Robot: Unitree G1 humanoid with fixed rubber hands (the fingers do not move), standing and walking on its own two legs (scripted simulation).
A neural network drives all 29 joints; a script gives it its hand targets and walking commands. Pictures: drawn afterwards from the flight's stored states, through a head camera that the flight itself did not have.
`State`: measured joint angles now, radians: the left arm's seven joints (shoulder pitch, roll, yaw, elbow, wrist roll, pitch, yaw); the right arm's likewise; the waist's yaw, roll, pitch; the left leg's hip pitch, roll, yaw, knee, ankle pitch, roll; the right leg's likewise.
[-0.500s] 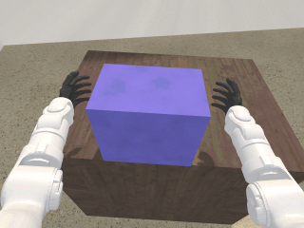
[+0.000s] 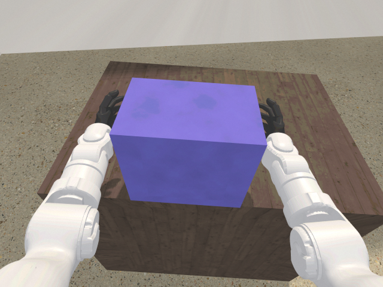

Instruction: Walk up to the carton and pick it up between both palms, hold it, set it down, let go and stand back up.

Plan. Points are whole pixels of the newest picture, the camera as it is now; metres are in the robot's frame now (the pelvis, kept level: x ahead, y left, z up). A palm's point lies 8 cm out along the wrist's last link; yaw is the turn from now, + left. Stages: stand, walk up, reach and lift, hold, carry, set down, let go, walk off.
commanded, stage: reach and lift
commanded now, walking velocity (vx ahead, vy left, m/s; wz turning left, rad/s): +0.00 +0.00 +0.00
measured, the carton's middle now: (189, 146) +0.42 +0.05 +0.07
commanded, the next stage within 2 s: none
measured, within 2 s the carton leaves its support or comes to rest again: neither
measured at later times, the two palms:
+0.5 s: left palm (106, 125) +0.42 +0.23 +0.12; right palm (272, 135) +0.42 -0.13 +0.12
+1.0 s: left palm (104, 129) +0.41 +0.23 +0.12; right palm (274, 139) +0.40 -0.13 +0.12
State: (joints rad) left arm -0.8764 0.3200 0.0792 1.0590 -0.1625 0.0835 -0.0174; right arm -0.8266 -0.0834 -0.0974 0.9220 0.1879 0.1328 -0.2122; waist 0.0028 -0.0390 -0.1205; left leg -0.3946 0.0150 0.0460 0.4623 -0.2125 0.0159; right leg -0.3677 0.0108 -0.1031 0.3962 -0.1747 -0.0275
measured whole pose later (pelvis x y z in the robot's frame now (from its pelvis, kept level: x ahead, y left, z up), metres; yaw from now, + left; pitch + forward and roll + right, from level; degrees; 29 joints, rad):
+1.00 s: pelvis +0.01 +0.01 +0.01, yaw +0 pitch -2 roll -1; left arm -0.76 0.11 0.46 0.81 0.24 0.12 -0.13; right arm -0.69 0.10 -0.50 0.76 -0.28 0.03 -0.03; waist 0.03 -0.07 0.03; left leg -0.09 -0.01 0.06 0.31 -0.19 0.03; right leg -0.08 0.00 -0.09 0.27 -0.16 -0.01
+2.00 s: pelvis +0.01 +0.01 +0.01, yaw +1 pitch -1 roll -1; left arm -0.67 0.12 0.29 0.73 0.12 0.17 -0.03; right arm -0.63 -0.02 -0.26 0.87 -0.04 -0.11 -0.10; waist 0.00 -0.05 -0.02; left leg -0.11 -0.01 0.03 0.30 -0.17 0.02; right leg -0.07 0.00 -0.11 0.21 -0.13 -0.01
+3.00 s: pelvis -0.01 +0.00 +0.01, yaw +1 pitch -4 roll -1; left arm -0.69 0.12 0.32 0.36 0.12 0.65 -0.01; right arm -0.77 -0.13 -0.08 0.68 0.21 0.33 -0.15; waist -0.07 -0.03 -0.05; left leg -0.10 0.00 0.04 0.33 -0.16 0.02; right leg -0.07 0.01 -0.10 0.27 -0.13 -0.03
